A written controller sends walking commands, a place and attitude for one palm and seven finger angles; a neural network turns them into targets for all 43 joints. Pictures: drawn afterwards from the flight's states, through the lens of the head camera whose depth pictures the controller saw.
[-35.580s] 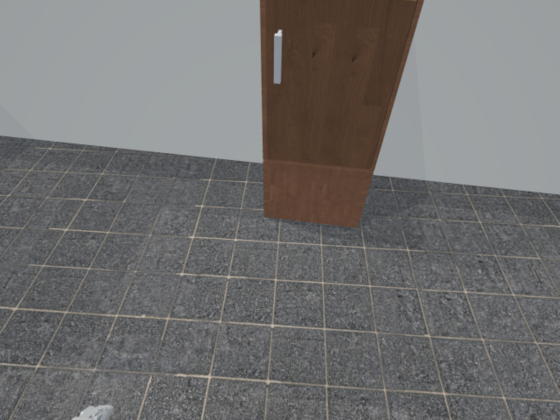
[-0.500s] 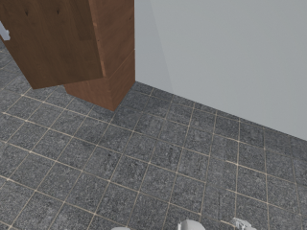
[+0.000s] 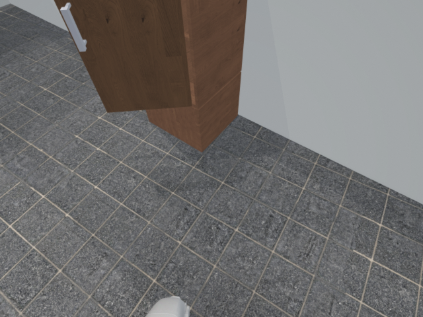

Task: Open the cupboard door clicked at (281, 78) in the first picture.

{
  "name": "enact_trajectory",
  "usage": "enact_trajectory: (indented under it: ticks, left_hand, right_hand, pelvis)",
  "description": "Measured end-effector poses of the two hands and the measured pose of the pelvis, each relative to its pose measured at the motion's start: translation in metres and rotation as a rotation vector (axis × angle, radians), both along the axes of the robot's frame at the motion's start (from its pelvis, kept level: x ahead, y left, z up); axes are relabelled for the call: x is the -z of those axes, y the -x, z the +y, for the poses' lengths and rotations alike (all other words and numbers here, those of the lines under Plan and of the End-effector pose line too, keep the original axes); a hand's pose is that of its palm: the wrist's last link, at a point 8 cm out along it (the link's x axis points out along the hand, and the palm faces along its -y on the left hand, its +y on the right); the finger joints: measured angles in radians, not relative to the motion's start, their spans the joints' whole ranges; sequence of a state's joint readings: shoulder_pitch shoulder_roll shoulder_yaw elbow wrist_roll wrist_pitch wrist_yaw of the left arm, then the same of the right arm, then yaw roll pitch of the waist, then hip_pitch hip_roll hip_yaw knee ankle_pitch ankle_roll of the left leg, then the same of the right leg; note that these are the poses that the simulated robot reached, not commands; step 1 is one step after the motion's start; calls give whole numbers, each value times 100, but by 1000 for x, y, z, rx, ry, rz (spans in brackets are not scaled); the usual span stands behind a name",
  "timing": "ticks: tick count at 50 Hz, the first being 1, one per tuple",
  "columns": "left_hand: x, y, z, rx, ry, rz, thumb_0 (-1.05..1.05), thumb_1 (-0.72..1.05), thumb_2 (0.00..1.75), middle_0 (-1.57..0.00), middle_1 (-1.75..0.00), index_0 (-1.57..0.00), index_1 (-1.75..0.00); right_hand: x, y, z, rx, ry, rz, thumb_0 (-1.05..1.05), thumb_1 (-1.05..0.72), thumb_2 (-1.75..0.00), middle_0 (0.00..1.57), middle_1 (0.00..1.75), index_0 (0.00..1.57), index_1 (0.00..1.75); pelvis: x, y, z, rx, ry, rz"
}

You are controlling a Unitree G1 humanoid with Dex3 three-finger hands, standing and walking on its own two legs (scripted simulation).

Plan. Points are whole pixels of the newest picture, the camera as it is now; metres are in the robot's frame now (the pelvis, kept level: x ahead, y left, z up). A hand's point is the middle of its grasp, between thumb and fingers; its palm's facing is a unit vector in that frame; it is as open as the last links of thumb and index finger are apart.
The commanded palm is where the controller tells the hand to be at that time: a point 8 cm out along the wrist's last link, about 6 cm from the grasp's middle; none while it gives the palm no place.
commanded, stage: turn to face it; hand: left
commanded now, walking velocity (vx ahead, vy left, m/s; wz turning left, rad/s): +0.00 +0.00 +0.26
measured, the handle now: (75, 27) +0.98 +0.52 +0.03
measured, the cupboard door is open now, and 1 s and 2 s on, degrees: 42 42 42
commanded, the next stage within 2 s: take the last steps up to it in 0.04 s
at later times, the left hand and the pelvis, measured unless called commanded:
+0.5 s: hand out of the picture +0.07 +0.23 -0.16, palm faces +0.18 -0.95 -0.24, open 7.3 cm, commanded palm none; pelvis +0.03 +0.02 +0.00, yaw +8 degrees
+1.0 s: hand out of the picture +0.02 +0.23 -0.19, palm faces +0.37 -0.92 -0.14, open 7.3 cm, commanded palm none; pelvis +0.17 +0.12 -0.02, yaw +15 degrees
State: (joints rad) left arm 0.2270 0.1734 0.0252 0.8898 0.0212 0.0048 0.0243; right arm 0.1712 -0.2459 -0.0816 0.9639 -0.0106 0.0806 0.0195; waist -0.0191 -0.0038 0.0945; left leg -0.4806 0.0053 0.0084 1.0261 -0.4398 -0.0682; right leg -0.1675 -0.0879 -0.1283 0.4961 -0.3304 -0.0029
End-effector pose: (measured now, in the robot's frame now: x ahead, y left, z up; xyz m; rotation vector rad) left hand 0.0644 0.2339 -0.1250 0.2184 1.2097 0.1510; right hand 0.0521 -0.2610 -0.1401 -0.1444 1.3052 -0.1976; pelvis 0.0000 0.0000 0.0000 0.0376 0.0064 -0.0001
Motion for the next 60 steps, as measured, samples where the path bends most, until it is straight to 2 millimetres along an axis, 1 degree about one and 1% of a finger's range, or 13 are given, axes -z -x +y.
enact_trajectory:
  ticks: [8, 11, 15, 20, 27, 31, 36, 40, 45, 49, 53, 56, 60]
  left_hand:
    - [33, 66, 31, -148, 38, 124, 0, 91, 90, -21, -30, -21, -30]
    - [39, 79, 43, -183, 37, 172, 0, 91, 90, -20, -30, -21, -30]
    - [29, 72, 53, -199, 41, 147, 1, 91, 90, -20, -30, -20, -30]
    - [11, 46, 54, -201, 35, 54, 1, 91, 90, -20, -30, -20, -30]
    - [4, 6, 39, -183, -10, -49, 0, 91, 90, -20, -30, -20, -30]
    - [2, 13, 24, -242, -5, -34, 0, 91, 90, -20, -30, -20, -30]
    - [-2, 32, 6, -288, 51, 99, 0, 91, 90, -20, -30, -20, -30]
    - [-1, 45, -1, -342, 96, 181, 0, 91, 90, -20, -30, -20, -30]
    - [7, 61, 8, -428, 142, 283, 0, 91, 90, -20, -30, -21, -30]
    - [26, 64, 32, -462, 181, 379, 0, 91, 90, -20, -30, -21, -30]
    - [40, 33, 75, -428, 169, 397, 0, 91, 90, -20, -30, -20, -30]
    - [37, -21, 114, -385, 126, 294, 1, 91, 90, -20, -30, -20, -30]
    - [23, -105, 155, -317, 75, 122, 1, 92, 90, -20, -30, -20, -30]
  right_hand:
    - [-6, -79, 35, -164, 44, -130, 1, -91, -90, 20, 30, 20, 30]
    - [-13, -94, 52, -207, 52, -178, 1, -91, -90, 20, 30, 20, 30]
    - [-20, -93, 66, -232, 41, -186, 1, -91, -90, 20, 30, 20, 30]
    - [-13, -74, 71, -231, -3, -128, 1, -91, -90, 20, 30, 21, 30]
    - [18, -48, 48, -183, -49, -4, 1, -91, -90, 21, 30, 21, 30]
    - [21, -54, 38, -205, -49, 80, 1, -91, -90, 20, 30, 21, 30]
    - [1, -89, 42, -207, -43, 69, 1, -91, -90, 20, 30, 20, 30]
    - [-5, -129, 60, -251, -36, 59, 1, -91, -90, 20, 30, 20, 30]
    - [-1, -197, 110, -348, -42, 17, 1, -91, -90, 20, 30, 20, 30]
    - [6, -260, 165, -405, -41, -95, 1, -91, -90, 20, 30, 20, 30]
    - [5, -288, 202, -385, -37, -182, 1, -91, -90, 20, 30, 20, 30]
    - [-1, -287, 216, -343, -44, -178, 0, -91, -90, 20, 30, 20, 30]
    - [-9, -287, 212, -281, -15, -174, -2, -95, -90, 21, 30, 21, 30]
  pelvis:
    - [16, -8, 22, -65, 26, -10]
    - [16, -7, 27, -73, 27, -18]
    - [7, -9, 31, -94, 44, -16]
    - [0, -17, 31, -123, 47, -12]
    - [12, -40, 16, -150, 11, -16]
    - [9, -56, 14, -184, 17, -24]
    - [-7, -83, 22, -200, 1, 1]
    - [-10, -106, 37, -225, -3, 10]
    - [-3, -135, 70, -259, 11, 8]
    - [16, -163, 107, -254, 34, 3]
    - [22, -182, 132, -238, 27, -15]
    - [14, -196, 144, -219, 20, -16]
    - [3, -215, 158, -199, 11, -11]
